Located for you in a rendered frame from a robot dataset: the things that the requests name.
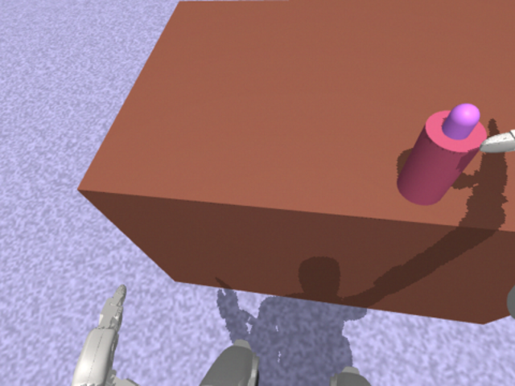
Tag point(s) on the right robot hand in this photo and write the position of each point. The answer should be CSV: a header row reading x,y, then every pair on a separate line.
x,y
503,142

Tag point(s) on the bottle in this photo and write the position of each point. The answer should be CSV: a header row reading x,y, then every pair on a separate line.
x,y
448,142

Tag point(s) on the left robot hand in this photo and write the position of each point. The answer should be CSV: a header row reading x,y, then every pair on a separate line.
x,y
94,366

